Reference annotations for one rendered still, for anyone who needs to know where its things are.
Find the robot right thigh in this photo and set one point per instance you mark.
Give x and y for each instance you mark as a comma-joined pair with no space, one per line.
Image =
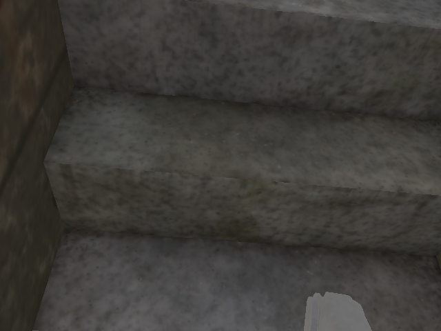
334,312

